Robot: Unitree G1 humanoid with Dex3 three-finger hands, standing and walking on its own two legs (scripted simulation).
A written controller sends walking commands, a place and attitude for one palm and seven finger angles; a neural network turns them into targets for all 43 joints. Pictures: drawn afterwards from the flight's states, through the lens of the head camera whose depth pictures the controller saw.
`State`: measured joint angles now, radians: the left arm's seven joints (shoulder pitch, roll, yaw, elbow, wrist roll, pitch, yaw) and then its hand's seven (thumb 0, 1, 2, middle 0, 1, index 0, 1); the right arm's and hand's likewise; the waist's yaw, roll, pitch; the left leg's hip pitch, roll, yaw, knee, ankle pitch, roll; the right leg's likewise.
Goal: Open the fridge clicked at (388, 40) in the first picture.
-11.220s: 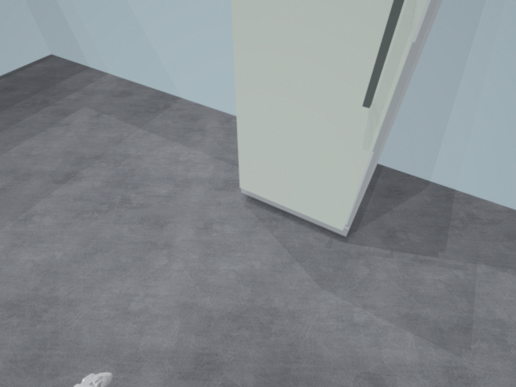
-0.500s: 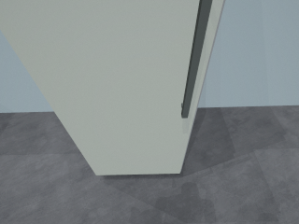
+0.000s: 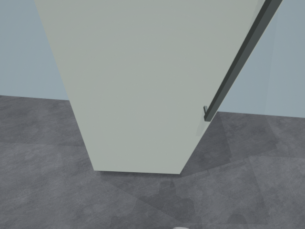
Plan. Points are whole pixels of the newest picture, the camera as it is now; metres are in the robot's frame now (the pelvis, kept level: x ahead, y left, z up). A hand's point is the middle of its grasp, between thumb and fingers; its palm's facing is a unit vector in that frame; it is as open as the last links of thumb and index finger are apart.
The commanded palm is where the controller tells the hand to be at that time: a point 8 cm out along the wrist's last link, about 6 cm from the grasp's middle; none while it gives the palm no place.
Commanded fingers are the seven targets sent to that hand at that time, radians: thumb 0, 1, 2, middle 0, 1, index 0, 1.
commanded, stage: come to a stop and stand still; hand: right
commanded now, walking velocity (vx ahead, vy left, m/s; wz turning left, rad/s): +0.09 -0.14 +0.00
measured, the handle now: (229, 70) +0.50 -0.17 +0.17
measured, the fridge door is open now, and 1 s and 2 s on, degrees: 0 0 0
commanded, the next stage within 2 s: look again from close up in 1.02 s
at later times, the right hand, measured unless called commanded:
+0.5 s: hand out of the picture -0.03 -0.24 -0.17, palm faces +0.07 +0.98 -0.17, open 7.4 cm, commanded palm none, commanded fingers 0.00 -0.90 -0.90 0.20 0.30 0.20 0.30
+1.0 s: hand out of the picture +0.05 -0.20 -0.17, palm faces +0.07 +0.98 -0.21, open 7.2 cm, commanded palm none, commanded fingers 0.00 -0.90 -0.90 0.20 0.30 0.20 0.30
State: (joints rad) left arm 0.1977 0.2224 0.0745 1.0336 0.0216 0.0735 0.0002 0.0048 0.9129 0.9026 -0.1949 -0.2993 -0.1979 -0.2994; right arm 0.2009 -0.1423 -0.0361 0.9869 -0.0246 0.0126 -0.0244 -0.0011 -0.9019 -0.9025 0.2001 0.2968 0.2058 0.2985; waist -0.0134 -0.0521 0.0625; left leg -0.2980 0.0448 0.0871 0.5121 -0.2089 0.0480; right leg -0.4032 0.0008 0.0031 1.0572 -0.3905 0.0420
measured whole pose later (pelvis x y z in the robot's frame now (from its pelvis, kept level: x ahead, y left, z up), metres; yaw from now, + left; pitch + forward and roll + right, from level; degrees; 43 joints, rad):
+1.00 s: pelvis +0.00 -0.02 +0.00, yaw -1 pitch -1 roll +0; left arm 0.27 0.13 0.01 1.15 0.01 -0.01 0.05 0.00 0.91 0.90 -0.19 -0.30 -0.20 -0.30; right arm 0.18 -0.16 -0.03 1.12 0.00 -0.01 -0.04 -0.01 -0.94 -0.90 0.20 0.30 0.21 0.30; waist 0.01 0.00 0.02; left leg -0.17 -0.01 0.11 0.45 -0.27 0.03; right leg -0.08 -0.07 -0.04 0.43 -0.33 0.05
